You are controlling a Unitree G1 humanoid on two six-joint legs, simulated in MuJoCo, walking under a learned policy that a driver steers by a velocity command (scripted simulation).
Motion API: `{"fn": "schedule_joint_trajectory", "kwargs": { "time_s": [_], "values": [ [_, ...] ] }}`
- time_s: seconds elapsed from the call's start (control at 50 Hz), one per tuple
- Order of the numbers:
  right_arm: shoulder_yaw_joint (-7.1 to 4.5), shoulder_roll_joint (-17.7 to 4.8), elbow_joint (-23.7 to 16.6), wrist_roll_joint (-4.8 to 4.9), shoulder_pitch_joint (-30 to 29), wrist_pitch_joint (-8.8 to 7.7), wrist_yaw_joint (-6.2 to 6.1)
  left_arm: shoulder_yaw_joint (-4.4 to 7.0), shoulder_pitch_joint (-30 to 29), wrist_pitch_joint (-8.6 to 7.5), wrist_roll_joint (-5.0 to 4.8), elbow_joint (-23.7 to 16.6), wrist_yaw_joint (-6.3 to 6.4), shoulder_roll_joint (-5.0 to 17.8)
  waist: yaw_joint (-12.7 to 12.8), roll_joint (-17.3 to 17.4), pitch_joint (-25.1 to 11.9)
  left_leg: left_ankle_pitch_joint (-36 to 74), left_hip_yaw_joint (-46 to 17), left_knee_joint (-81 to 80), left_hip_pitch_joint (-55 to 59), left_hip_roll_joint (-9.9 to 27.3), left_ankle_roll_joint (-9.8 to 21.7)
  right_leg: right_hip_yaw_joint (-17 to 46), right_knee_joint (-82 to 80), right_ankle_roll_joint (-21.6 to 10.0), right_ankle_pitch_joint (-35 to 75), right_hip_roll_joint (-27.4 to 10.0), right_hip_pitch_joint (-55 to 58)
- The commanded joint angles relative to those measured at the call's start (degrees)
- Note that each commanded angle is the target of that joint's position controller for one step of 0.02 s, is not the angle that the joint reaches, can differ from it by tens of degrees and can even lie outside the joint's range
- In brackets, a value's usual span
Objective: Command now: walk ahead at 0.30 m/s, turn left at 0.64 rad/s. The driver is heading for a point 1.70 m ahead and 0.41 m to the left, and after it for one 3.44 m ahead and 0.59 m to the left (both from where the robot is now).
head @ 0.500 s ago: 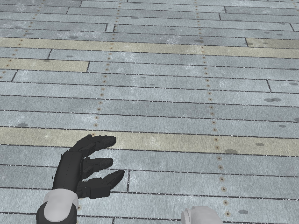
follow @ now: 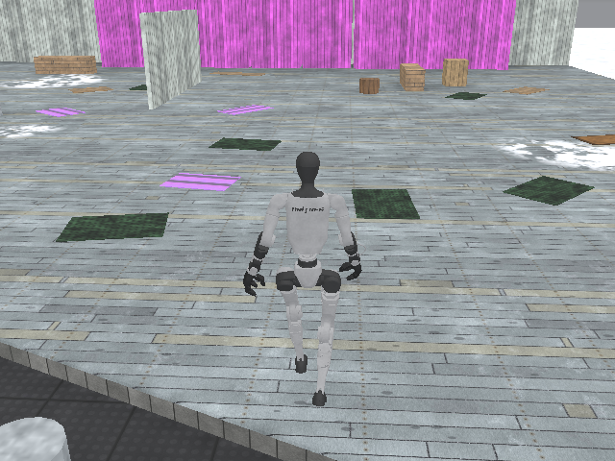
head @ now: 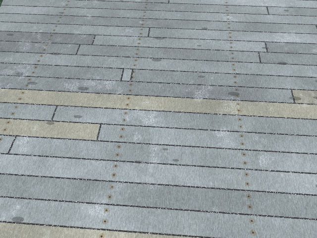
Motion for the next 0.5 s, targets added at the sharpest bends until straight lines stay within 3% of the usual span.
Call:
{"fn": "schedule_joint_trajectory", "kwargs": {
  "time_s": [0.02, 0.04, 0.06, 0.08, 0.12, 0.14, 0.18, 0.22, 0.28, 0.34, 0.42, 0.46, 0.5],
  "values": [
    [-4.45, -14.1, 2.9, -0.62, 18.0, 0.42, -1.46, -1.19, 2.8, 1.08, 0.04, -10.5, 0.2, -2.1, -0.5, 7.4, -18.4, 66.3, -27.5, 4.1, 49.0, 20.2, 14.1, 9.8, 47.0, 2.9, -13.2, 2.8, -37.0],
    [-4.72, -12.6, -0.7, 0.51, 12.6, 1.02, -1.72, -1.73, 3.2, 1.3, 1.76, -10.4, 0.26, 1.5, -1.9, 0.5, -24.6, 48.8, -36.3, -2.3, 47.7, 21.8, 17.0, 13.7, 44.2, 2.6, -5.0, 0.8, -37.2],
    [-3.99, -9.7, -1.9, 1.2, 8.7, 1.78, -2.23, -1.49, 0.2, 1.83, 2.44, -10.3, 0.22, 3.8, -0.4, -4.3, -17.4, 30.0, -35.8, -6.7, 37.8, 19.1, 16.2, 13.8, 39.9, 2.9, -2.0, -1.3, -37.0],
    [-3.28, -7.7, -1.8, 1.65, 7.8, 2.19, -2.37, -1.1, -4.8, 2.47, 3.48, -11.2, 0.16, 5.0, -0.8, -8.2, -13.3, 20.8, -33.6, -9.2, 30.8, 15.6, 14.5, 13.5, 34.6, 3.3, -2.5, -2.8, -35.9],
    [-3.16, -8.3, 0.1, 1.74, 10.8, 2.15, -2.31, -1.06, -7.4, 4.91, 3.73, -12.5, 0.2, 5.7, -0.6, -7.4, -8.9, 25.3, -31.8, -10.4, 22.5, 14.1, 12.4, 13.6, 25.0, 4.3, -3.0, -4.2, -33.3],
    [-3.27, -9.0, 0.8, 1.3, 11.3, 2.24, -2.14, -1.5, -8.2, 6.02, 3.57, -12.8, 0.44, 4.9, -0.5, -7.0, -8.3, 27.2, -30.2, -10.0, 19.5, 12.4, 11.2, 13.3, 21.8, 4.5, -3.0, -4.4, -31.7],
    [-3.84, -11.0, 0.9, 0.56, 10.8, 2.5, -2.33, -2.31, -10.0, 6.78, 3.13, -13.6, 0.58, 3.3, -0.3, -5.4, -10.0, 28.7, -28.8, -8.1, 18.0, 9.8, 8.7, 13.1, 16.6, 4.5, -0.5, -4.0, -30.9],
    [-4.2, -11.7, 0.9, 0.88, 10.4, 3.24, -2.79, -2.48, -12.6, 7.32, 2.6, -14.4, 0.55, 3.3, -0.9, -2.9, -11.3, 24.5, -28.9, -7.1, 18.5, 7.5, 4.9, 13.6, 13.0, 4.5, 3.7, -3.5, -31.7],
    [-4.71, -12.2, 0.5, 1.76, 9.9, 4.63, -3.26, -2.41, -16.9, 8.07, 2.21, -15.5, 0.39, 3.7, -2.4, 0.6, -10.8, 9.7, -32.0, -7.3, 20.5, 5.0, 0.4, 15.1, 8.6, 4.3, 8.1, -2.8, -33.7],
    [-5.25, -12.3, 0.2, 1.54, 10.2, 5.74, -3.31, -2.44, -20.8, 7.82, 1.73, -16.1, 0.26, 3.7, -4.5, 3.0, -8.0, -1.4, -36.3, -7.7, 23.3, 4.2, -0.4, 16.4, 3.0, 4.0, 8.1, -1.9, -35.2],
    [-5.51, -12.3, -0.3, 0.64, 9.7, 6.14, -3.04, -2.28, -21.7, 6.26, 0.89, -15.5, 0.21, 4.4, -5.6, 5.4, -6.7, 3.7, -38.6, -4.7, 26.6, 4.9, 1.2, 16.6, -5.1, 2.8, 5.7, -0.6, -32.0],
    [-5.19, -11.8, -0.8, 0.31, 8.6, 6.19, -2.84, -2.12, -19.9, 5.51, 0.49, -14.7, 0.17, 4.8, -5.1, 6.3, -6.8, 9.5, -38.9, -3.1, 25.1, 5.0, 1.3, 16.0, -10.6, 2.1, 4.6, -0.1, -25.6],
    [-4.74, -11.3, -1.6, 0.43, 5.8, 6.32, -2.82, -1.71, -15.7, 5.06, 0.34, -13.1, 0.37, 5.2, -2.8, 6.5, -6.1, 5.7, -39.2, -2.5, 20.5, 3.7, -0.9, 15.0, -21.0, 1.3, 8.2, -0.1, -15.3]
  ]
}}
Keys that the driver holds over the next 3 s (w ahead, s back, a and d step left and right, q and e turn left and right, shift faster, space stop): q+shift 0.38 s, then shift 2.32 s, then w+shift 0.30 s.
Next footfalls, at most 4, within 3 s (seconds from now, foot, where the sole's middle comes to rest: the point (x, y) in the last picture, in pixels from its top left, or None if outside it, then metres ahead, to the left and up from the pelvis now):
0.54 right None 0.33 -0.10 -0.76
0.94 left None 0.17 0.03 -0.76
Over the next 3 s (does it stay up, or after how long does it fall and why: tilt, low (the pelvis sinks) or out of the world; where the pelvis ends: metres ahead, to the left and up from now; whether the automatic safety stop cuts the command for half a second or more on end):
stays up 0.32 -0.03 0.02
